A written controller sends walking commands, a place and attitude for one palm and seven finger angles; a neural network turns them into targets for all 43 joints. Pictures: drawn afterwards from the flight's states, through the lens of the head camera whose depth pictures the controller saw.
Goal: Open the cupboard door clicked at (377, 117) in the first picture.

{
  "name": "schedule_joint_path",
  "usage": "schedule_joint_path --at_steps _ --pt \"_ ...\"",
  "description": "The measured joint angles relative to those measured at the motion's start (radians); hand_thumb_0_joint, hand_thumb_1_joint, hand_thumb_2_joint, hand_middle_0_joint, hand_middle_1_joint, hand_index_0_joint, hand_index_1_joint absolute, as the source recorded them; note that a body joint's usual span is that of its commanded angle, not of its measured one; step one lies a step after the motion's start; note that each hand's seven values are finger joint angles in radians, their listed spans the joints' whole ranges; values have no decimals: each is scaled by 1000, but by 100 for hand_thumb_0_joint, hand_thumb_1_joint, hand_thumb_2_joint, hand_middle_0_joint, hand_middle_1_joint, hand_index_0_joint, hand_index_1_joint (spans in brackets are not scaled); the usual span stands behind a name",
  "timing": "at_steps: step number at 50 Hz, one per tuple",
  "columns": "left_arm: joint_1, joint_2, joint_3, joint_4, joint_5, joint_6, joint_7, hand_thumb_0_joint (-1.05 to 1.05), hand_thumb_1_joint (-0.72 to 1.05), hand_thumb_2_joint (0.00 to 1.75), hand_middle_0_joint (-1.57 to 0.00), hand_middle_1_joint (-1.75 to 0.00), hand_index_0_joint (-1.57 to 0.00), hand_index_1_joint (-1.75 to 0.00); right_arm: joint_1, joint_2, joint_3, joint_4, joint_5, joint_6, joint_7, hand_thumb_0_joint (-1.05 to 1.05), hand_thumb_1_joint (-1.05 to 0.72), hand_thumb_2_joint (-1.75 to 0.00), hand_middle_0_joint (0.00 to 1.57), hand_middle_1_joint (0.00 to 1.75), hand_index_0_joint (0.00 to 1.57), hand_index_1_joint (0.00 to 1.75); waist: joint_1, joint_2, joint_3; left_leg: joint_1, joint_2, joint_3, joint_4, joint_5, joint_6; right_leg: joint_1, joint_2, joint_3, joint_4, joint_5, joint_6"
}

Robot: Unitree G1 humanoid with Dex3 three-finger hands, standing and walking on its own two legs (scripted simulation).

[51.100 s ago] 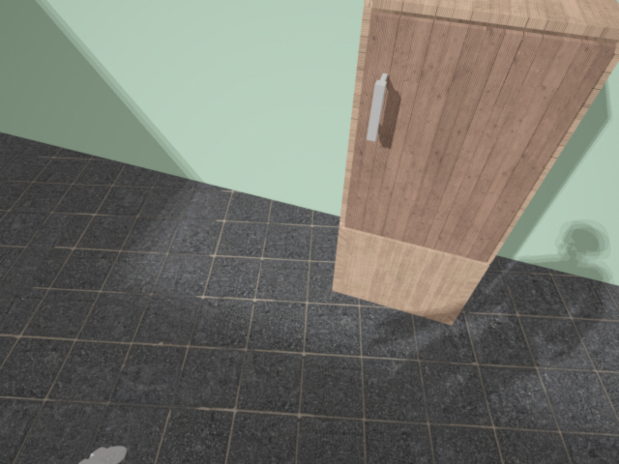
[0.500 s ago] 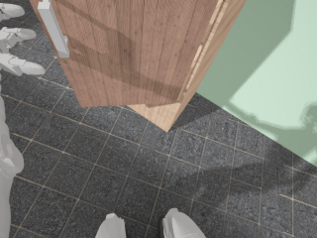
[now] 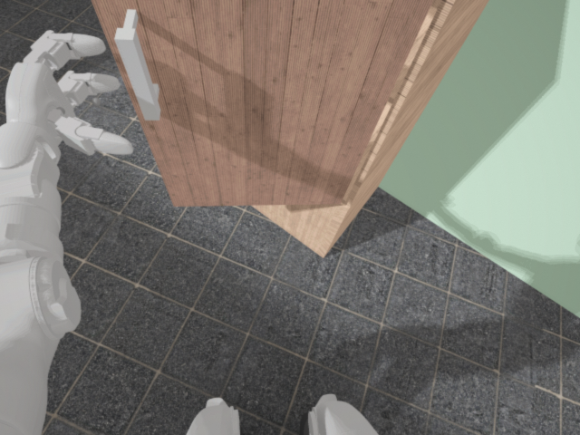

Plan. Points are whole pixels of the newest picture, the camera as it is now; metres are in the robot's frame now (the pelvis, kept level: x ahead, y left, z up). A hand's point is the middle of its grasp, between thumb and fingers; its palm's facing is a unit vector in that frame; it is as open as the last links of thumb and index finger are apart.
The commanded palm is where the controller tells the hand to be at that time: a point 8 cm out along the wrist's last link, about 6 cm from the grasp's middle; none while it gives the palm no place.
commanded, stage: slide the fingers in behind the handle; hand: left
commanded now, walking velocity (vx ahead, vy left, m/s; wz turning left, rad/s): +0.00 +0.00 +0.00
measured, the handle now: (142, 68) +0.58 +0.16 +0.11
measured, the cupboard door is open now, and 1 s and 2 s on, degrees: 41 41 41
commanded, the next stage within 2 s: close the thumb around the handle in 1.40 s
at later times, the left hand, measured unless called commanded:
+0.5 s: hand (130, 97) +0.53 +0.17 +0.11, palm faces -0.02 -1.00 -0.01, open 13.9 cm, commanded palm +0.51 +0.21 +0.10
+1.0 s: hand (151, 100) +0.53 +0.15 +0.10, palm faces -0.01 -1.00 +0.00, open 13.9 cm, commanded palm +0.51 +0.19 +0.10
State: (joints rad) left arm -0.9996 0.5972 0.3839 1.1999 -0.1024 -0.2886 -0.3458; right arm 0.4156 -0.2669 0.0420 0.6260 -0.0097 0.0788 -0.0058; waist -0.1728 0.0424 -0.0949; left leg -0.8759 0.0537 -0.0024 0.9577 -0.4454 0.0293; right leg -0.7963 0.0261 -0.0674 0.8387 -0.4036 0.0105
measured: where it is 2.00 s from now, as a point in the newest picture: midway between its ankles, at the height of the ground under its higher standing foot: outside the picture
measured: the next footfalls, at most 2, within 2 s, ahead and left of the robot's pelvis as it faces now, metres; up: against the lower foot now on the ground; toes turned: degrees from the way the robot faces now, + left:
none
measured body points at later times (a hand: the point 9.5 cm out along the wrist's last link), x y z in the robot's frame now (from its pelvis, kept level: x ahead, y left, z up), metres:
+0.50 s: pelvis -0.02 -0.02 +0.00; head +0.12 +0.00 +0.43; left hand +0.52 +0.22 +0.11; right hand -0.06 -0.28 -0.11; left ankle +0.00 +0.09 -0.69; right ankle -0.01 -0.13 -0.69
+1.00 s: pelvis +0.00 -0.01 +0.00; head +0.13 +0.00 +0.43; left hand +0.53 +0.20 +0.10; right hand -0.02 -0.27 -0.11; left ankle +0.00 +0.09 -0.69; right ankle -0.01 -0.13 -0.69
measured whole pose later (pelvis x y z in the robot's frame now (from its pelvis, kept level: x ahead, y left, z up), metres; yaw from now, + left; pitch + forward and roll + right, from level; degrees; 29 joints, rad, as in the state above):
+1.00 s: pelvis +0.00 -0.01 +0.00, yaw -1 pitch +21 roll -3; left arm -1.01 0.50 0.37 1.20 -0.07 -0.32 -0.19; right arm 0.43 -0.26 0.03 0.63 -0.02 0.04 0.01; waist -0.19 0.04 -0.10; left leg -0.88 0.06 0.01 0.95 -0.44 0.02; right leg -0.82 0.03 -0.05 0.86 -0.41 0.00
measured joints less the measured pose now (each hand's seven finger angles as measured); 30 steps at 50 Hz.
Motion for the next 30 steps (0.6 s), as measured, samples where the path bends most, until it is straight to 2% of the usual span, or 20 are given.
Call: schedule_joint_path --at_steps 4,8,13,19,24,30 --pt "-2 -20 8 11 4 2 26 -1 -50 30 -30 -120 -30 -120 1 -3 -1 0 -1 -5 1 0 -91 -90 21 30 20 30 -9 0 -3 2 1 3 -1 4 -2 -4 0 3 7 1 -3" --pt "-4 -23 24 18 27 -10 56 -1 -50 30 -30 -120 -30 -120 4 -7 -1 -6 -3 -11 3 0 -91 -90 21 30 20 30 -20 0 3 0 4 7 2 7 -5 -12 3 8 18 2 -7" --pt "-23 -13 21 39 39 -24 77 -1 -50 30 -30 -120 -30 -120 12 -8 0 -4 0 -19 2 0 -91 -90 21 30 20 30 -28 2 14 -8 7 9 6 14 -9 -25 6 10 30 5 -12" --pt "-65 23 28 77 48 -11 78 -1 -50 30 -30 -120 -30 -120 20 -10 5 2 2 -30 -5 0 -91 -90 21 30 20 30 -43 0 26 -30 11 6 8 24 -14 -48 10 7 36 12 -17" --pt "-63 14 22 53 37 -24 74 -1 -50 30 -30 -120 -30 -120 37 -13 -1 13 -1 -37 -3 0 -91 -90 21 30 20 30 -40 0 21 -36 14 7 5 26 -17 -56 12 8 35 15 -20" --pt "-57 -3 12 63 37 1 82 -1 -50 30 -30 -120 -30 -120 45 -15 -4 14 0 -35 0 0 -91 -90 21 30 20 30 -40 1 12 -26 14 7 -3 25 -17 -46 13 8 25 14 -20"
